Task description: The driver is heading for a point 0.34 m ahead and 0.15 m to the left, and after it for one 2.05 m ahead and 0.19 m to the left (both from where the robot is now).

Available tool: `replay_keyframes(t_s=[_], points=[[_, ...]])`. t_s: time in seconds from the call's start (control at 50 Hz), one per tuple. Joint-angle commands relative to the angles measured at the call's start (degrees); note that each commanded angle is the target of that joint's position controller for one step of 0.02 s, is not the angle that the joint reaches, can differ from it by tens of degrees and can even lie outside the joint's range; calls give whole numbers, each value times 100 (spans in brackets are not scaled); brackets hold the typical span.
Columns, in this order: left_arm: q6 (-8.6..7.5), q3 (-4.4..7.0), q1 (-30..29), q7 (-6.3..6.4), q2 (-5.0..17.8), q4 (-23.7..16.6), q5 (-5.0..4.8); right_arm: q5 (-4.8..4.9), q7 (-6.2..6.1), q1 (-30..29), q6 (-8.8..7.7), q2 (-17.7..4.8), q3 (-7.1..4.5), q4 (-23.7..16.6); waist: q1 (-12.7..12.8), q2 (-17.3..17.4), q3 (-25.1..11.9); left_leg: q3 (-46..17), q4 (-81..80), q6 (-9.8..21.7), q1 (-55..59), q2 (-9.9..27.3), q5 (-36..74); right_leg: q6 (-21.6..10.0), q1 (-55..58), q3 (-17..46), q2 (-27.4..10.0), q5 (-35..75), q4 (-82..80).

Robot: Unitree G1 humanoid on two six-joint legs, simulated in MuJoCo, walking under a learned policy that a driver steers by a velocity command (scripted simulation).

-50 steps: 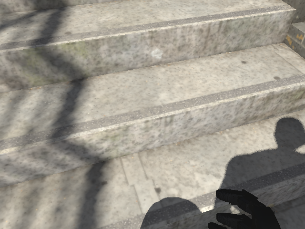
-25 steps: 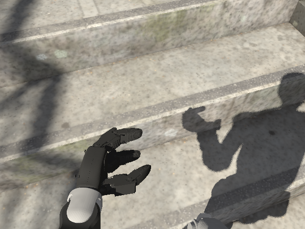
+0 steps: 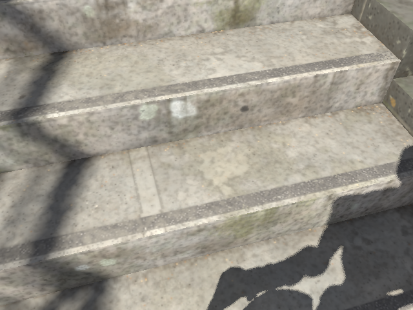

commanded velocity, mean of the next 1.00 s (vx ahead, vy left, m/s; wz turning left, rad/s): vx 0.69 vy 0.00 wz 0.67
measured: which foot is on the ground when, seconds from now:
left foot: down 0.00-0.48, up 0.50-1.00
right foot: up 0.00-0.44, down 0.46-1.00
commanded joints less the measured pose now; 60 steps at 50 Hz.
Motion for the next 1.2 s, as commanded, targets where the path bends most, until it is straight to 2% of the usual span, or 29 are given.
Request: replay_keyframes(t_s=[0.02, 0.06, 0.1, 0.14, 0.2, 0.32, 0.34, 0.38, 0.44, 0.46, 0.48, 0.5, 0.52, 0.54, 0.58, 0.62, 0.66, 0.72, 0.8, 0.84, 0.92, 1.0, 1.04, 1.08, 1.1, 1.12, 1.14, 1.16, 1.2], points=[[6, -253, 239, 376, -264, -564, 181, 92, -14, -35, -402, 396, 55, 448, 721, 172, -195, -1889, -2211, 940, 1694, 657, 1039, -293, -2115, 246, -266, -428, 895], [39, -432, -412, 485, -379, -1001, -15, -224, -113, 363, -446, 32, -39, 424, 506, 80, -527, -1718, -2233, 796, 1875, 644, 1442, 166, -2256, -157, -328, -564, 485], [75, -404, -907, 491, -67, -1290, -256, -307, -136, 466, -515, -621, -264, 158, 300, 218, -538, -2075, -2465, 783, 1520, 816, 540, 756, -2188, -368, -399, -1232, 746], [12, -381, -549, 508, -54, -1178, -163, -195, -111, 881, -655, -650, -234, 124, 313, 860, -336, -2412, -2635, 838, 866, 634, -285, 867, -1760, -594, -263, -1021, 2032], [-23, -450, -610, 436, -86, -1105, 10, -107, -22, 1480, -683, -750, -250, 245, 3, 779, 458, -3530, -2630, 1076, 1646, 935, -2894, 671, -3147, -303, -409, -1077, 2384], [-173, -705, -2347, 579, -318, -1718, 42, -50, -53, 2861, -835, -398, -89, 707, -781, 1147, 594, -4784, -1873, 1258, 4370, 1375, -1850, 344, -5541, 167, -405, -2662, 3169], [-156, -755, -3418, 506, -874, -2546, 56, 160, -356, 2253, -746, -1210, -621, 622, -643, 96, 1303, -4528, -3191, 1627, 3696, 1283, -2612, 465, -5449, -716, -390, -2783, 2218], [-10, -680, -3635, 505, -552, -2977, -77, 145, -524, 1983, -694, -1183, -727, 603, -587, 934, 1331, -4802, -3872, 1602, 3054, 1315, -2992, 505, -4276, -298, -651, -2784, 904], [291, -613, -2001, 615, -509, -2929, -333, 294, -560, 688, -593, -1065, -850, 131, 419, 1738, 462, -3236, -4373, 1156, 985, 1132, -1373, 96, 436, -556, -702, -4273, -1691], [269, -354, -306, 653, -335, -2336, -459, 445, -467, 699, -679, -1062, -845, 25, 1068, 1613, -253, -2846, -3838, 1123, 381, 1201, 1585, 13, 2728, -1237, -217, -4073, -1437], [185, 69, 1726, 806, 385, -1779, -430, 594, -282, -140, -827, -1228, -944, -174, 2362, 826, -915, -2295, -1738, 748, -415, 790, 4099, -48, 4757, -168, -359, -3964, -2127], [158, 425, 2284, 924, 1582, -1528, -149, 666, -149, -1175, -824, -721, -859, -905, 2641, -2295, -1304, -1391, 1520, 350, -1292, -241, 2315, -58, 4471, 3433, -1746, -7475, -5266], [142, 416, 1307, 993, 1456, -1701, -301, 27, -161, -1161, -901, -141, -729, -1201, 1897, -3304, -898, -1630, 4184, 346, -1689, -57, 115, 306, 3265, 6038, -2410, -8532, -7314], [146, 131, 85, 983, 736, -1895, -363, -191, -152, -746, -888, 334, -564, -1253, 1000, -2230, -38, -1628, 5490, 341, -1800, 170, 588, 444, 2073, 5951, -2556, -8159, -7509], [106, -205, -629, 909, -540, -1443, -269, -351, -65, -103, -623, 550, -389, -1136, -88, -411, 638, -703, 5900, 337, -1509, 627, 1270, 250, 619, 3387, -2268, -6028, -6018], [-9, -230, -1, 766, -951, -587, 7, -167, -98, -193, -290, 586, -303, -1240, -272, -144, 807, -576, 6375, 400, -1736, 687, 1117, 285, 631, 1437, -1923, -4544, -5600], [-224, -218, 621, 597, -1027, -15, -49, 29, -143, -408, -166, 653, -213, -1297, -160, -203, 1179, -801, 6937, 479, -2561, 625, 932, 393, 1121, 746, -1843, -3860, -5910], [-402, -88, 640, 522, -599, 72, -187, 77, -142, -772, -125, 39, -346, -1415, -214, 291, 1310, -600, 5979, 318, -2545, 636, 1202, 739, 1363, -80, -2001, -2937, -6792], [-551, 4, 1375, 665, -107, 75, -158, 104, 36, -1544, -175, -280, -420, -1410, 320, 364, 1361, -458, 4122, 194, -2337, 559, 1325, 286, 2403, -451, -1887, -1802, -7851], [-572, 27, 2067, 717, -72, 297, -111, 20, -1, -1830, -208, -125, -443, -1350, 572, -28, 1195, 13, 4809, 282, -3129, 449, 487, -127, 3870, -401, -1907, -848, -7786], [-554, -65, 3411, 715, -424, 829, -70, -128, -18, -3380, -368, 607, -135, -1892, 956, -259, 1287, 897, 6997, 476, -5840, 1130, -1482, -798, 5997, 205, -2189, 316, -7405], [-356, -127, 4062, 767, -778, 1310, -149, 188, 0, -4841, -473, 653, 134, -2730, 1319, -410, 1736, 1408, 5243, 383, -5022, 1393, -2514, -730, 5292, -94, -1975, 1527, -8613], [-289, -310, 2926, 753, -857, 941, -395, 449, 156, -3830, -464, 976, 316, -2455, 605, -36, 1122, 2180, 2294, 546, -120, 819, -881, -564, 2728, -1071, -1406, 5750, -8859], [-600, 83, 2276, 518, 763, 548, -413, 476, -224, -338, -248, 183, -195, -1696, -883, -1786, -924, 1477, 2373, 690, 3519, 241, -661, -745, 2757, -732, -2164, 10751, -6259], [-720, 282, 1566, 443, 1176, 308, -559, 309, -375, 658, -162, -412, -509, -1487, -1650, -1814, -1573, 555, 1623, 807, 4141, 593, -1071, -497, 2726, -563, -1966, 10225, -4519], [-829, 193, 1628, 336, 387, -107, -774, 84, -391, 1192, -346, -1198, -844, -1139, -1306, -370, -2145, -2282, 183, 1059, 5556, 2204, -2527, -255, 756, -298, -1035, 6396, -2007], [-821, 279, 1170, 208, 179, -440, -672, 11, -309, 1105, -319, -1354, -945, -1125, -1153, 219, -2535, -4816, -2446, 812, 5147, 3221, -3585, -176, 493, 14, -10, 196, 379], [-734, 347, 1042, 267, -37, -717, -586, -37, -256, 237, -341, -1132, -915, -1033, -554, 235, -2115, -5181, -3067, 749, 4515, 3234, -3762, -238, -112, 420, -305, 487, 1776], [-542, 186, 542, 389, -776, -1051, -217, 110, -273, -208, -522, -113, -672, -332, 66, -299, -172, -3322, -2616, 1095, 2897, 3087, -2998, -358, -1005, -277, -719, 676, 2635]])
